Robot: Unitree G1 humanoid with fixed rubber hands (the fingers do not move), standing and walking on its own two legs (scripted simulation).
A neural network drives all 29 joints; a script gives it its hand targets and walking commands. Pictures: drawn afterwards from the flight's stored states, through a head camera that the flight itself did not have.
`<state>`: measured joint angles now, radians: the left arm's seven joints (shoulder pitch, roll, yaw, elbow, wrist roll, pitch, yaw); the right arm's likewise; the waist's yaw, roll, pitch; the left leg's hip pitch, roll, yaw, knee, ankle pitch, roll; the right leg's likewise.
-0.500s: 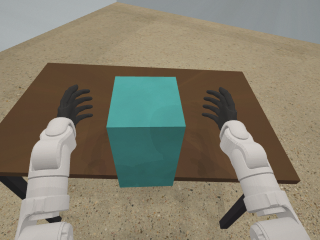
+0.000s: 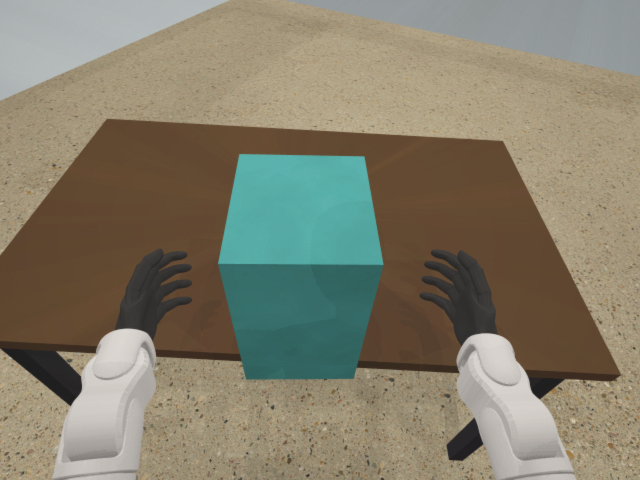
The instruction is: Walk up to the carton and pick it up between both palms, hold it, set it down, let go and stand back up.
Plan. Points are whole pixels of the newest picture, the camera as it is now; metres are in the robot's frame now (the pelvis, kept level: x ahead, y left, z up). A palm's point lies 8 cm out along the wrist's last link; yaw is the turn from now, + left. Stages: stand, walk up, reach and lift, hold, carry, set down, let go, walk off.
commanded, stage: set down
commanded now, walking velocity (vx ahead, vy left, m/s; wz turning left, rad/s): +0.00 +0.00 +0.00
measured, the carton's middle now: (301, 275) +0.38 +0.04 +0.04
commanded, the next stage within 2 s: let go in 1.38 s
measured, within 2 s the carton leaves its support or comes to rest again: neither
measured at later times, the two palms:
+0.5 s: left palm (138, 404) +0.21 +0.22 +0.02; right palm (478, 390) +0.22 -0.17 +0.03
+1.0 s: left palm (137, 445) +0.18 +0.23 -0.04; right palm (483, 430) +0.19 -0.19 -0.03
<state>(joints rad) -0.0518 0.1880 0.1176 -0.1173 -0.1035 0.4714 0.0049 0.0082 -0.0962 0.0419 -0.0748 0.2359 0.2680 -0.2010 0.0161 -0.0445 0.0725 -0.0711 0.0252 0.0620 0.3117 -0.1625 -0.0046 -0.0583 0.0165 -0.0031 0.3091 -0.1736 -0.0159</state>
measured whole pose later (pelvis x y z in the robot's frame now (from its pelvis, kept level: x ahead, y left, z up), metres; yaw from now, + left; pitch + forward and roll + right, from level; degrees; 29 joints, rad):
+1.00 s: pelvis +0.02 +0.00 +0.00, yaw +0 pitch -4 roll +0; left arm 0.32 0.25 -0.04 0.28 -0.07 -0.05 0.01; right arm 0.32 -0.12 0.02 0.39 0.08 -0.21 -0.03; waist 0.04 -0.03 0.06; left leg -0.06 0.02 0.05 0.33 -0.20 0.00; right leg -0.03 0.02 0.00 0.30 -0.20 -0.01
